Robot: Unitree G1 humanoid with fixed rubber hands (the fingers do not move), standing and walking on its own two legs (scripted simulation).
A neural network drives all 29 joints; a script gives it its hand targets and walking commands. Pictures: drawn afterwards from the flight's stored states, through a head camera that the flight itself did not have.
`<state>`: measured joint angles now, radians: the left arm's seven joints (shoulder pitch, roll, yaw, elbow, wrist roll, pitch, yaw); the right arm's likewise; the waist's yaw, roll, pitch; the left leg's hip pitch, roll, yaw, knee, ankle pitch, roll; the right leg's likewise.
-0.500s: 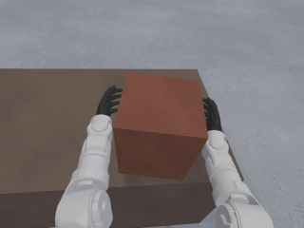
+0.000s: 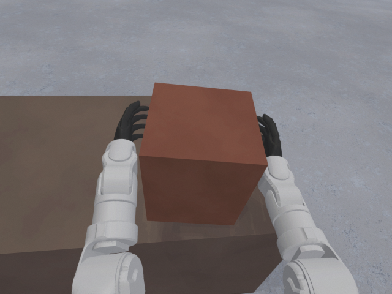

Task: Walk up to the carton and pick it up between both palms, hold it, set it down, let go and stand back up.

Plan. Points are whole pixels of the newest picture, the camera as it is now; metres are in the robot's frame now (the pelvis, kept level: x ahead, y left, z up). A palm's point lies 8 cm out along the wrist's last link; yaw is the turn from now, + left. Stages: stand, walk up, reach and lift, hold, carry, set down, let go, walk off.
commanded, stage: reach and lift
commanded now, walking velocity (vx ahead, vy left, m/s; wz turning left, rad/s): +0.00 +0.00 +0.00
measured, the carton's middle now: (196, 158) +0.39 -0.01 +0.07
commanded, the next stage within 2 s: hold in 1.52 s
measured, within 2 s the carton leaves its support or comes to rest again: neither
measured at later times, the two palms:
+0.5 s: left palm (119, 132) +0.36 +0.14 +0.18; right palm (277, 145) +0.34 -0.16 +0.16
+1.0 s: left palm (115, 119) +0.37 +0.14 +0.20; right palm (276, 131) +0.36 -0.16 +0.19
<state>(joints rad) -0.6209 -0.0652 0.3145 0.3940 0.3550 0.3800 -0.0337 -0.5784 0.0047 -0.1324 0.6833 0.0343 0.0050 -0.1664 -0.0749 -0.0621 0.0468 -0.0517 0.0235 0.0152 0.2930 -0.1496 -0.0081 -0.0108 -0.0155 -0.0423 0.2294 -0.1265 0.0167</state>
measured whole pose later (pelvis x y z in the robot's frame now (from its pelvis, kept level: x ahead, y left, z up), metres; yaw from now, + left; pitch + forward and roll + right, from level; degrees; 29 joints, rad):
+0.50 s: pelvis -0.01 +0.00 +0.00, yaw +0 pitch -9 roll -1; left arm -0.64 -0.07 0.32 0.22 0.41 0.59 -0.06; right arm -0.62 -0.03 -0.06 0.61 0.10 0.15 -0.18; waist -0.09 -0.08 0.06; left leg 0.00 0.03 0.02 0.31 -0.15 -0.01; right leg 0.04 -0.01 -0.04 0.25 -0.13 0.01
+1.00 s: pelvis -0.01 -0.01 +0.00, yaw +1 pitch -9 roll -1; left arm -0.70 -0.05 0.34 0.22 0.42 0.65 -0.08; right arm -0.70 -0.03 -0.06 0.63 0.13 0.20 -0.19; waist -0.10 -0.06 0.05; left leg 0.01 0.03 0.00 0.30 -0.15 -0.01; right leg 0.06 -0.01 -0.06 0.24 -0.13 0.01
